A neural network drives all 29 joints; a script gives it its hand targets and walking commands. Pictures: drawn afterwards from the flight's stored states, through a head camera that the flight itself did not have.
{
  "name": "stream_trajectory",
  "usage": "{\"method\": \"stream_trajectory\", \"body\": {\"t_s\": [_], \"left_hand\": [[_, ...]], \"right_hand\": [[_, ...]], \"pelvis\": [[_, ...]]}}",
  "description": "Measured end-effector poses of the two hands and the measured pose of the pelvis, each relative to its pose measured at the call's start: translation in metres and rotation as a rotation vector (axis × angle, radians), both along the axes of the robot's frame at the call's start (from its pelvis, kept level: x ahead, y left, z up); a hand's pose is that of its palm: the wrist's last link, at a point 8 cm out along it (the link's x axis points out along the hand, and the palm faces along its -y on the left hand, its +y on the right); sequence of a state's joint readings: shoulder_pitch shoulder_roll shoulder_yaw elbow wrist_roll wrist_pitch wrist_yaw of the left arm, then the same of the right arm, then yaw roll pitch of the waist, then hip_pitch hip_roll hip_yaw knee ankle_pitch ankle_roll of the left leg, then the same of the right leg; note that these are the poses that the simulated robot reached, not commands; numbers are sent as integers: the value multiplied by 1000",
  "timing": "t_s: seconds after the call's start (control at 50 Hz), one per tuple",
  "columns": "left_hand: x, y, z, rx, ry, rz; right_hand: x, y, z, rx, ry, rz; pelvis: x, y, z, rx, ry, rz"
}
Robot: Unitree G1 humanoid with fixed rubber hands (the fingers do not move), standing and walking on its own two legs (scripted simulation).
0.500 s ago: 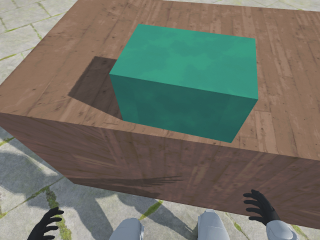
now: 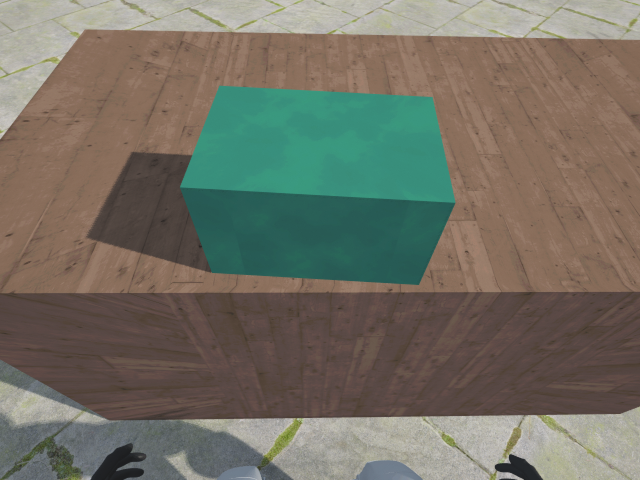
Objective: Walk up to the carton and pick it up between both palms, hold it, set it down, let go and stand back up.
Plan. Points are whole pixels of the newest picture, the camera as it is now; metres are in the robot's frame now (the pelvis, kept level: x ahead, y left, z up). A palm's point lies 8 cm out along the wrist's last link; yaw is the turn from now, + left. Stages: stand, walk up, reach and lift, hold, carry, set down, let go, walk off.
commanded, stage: stand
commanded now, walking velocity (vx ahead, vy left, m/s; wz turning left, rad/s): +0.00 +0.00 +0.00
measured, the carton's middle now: (320, 186) +0.46 +0.00 +0.09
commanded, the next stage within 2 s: none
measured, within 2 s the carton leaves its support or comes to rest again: neither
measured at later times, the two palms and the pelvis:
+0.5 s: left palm (120, 450) +0.16 +0.25 -0.09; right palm (526, 437) +0.16 -0.26 -0.06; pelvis +0.04 +0.01 +0.01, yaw -3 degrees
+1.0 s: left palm (119, 437) +0.18 +0.25 -0.07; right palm (532, 463) +0.14 -0.26 -0.07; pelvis +0.03 +0.01 +0.01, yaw -4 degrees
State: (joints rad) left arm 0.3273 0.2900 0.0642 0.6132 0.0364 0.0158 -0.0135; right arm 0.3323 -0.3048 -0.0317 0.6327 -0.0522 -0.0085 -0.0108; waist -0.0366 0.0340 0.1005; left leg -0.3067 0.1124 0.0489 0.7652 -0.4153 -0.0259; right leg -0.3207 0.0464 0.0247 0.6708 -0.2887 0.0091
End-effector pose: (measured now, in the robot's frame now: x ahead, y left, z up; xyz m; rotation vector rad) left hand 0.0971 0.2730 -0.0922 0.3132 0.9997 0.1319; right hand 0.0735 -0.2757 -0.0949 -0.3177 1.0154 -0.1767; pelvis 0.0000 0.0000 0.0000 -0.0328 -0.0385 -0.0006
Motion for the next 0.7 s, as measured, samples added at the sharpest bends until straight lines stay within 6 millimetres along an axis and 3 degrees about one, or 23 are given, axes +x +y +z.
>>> {"method": "stream_trajectory", "body": {"t_s": [0.06,0.16,0.28,0.48,0.7], "left_hand": [[18,-13,13,7,-59,-11],[35,-17,25,23,-84,-13],[43,-9,12,-3,-62,-8],[67,-20,5,-88,-101,-31],[72,-7,20,-39,-113,-39]], "right_hand": [[2,1,-7,52,22,-19],[31,6,-1,77,-29,-2],[65,19,12,59,-118,26],[89,16,38,25,-177,22],[92,22,29,60,-180,22]], "pelvis": [[8,-6,3,7,10,-15],[20,-6,10,29,22,-35],[27,2,7,38,0,-46],[37,6,10,31,12,-44],[37,9,12,28,11,-48]]}}
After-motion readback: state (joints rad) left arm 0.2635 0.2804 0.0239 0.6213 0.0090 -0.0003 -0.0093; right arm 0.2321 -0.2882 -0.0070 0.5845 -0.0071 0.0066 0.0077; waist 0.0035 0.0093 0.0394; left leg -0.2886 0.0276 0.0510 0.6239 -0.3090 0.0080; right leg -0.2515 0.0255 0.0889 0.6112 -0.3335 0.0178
